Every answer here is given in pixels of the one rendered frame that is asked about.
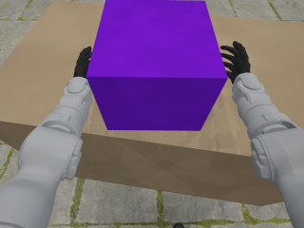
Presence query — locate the pedestal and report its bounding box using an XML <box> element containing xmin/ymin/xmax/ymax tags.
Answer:
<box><xmin>0</xmin><ymin>0</ymin><xmax>304</xmax><ymax>206</ymax></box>

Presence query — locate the carton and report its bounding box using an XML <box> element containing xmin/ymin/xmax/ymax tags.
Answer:
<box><xmin>86</xmin><ymin>0</ymin><xmax>228</xmax><ymax>131</ymax></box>

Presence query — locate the right robot hand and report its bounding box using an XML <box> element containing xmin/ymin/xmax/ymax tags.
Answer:
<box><xmin>220</xmin><ymin>41</ymin><xmax>251</xmax><ymax>84</ymax></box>

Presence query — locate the left robot upper arm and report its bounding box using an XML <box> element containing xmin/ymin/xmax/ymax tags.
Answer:
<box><xmin>0</xmin><ymin>126</ymin><xmax>83</xmax><ymax>228</ymax></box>

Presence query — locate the left robot forearm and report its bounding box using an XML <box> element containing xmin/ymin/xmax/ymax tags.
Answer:
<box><xmin>17</xmin><ymin>77</ymin><xmax>93</xmax><ymax>170</ymax></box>

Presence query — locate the left robot hand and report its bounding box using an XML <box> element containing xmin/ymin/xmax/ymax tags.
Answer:
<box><xmin>73</xmin><ymin>46</ymin><xmax>92</xmax><ymax>78</ymax></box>

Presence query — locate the right robot upper arm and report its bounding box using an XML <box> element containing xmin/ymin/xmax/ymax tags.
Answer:
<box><xmin>250</xmin><ymin>127</ymin><xmax>304</xmax><ymax>228</ymax></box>

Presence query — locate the right robot forearm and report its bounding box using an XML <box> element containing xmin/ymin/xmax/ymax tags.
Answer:
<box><xmin>232</xmin><ymin>72</ymin><xmax>304</xmax><ymax>140</ymax></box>

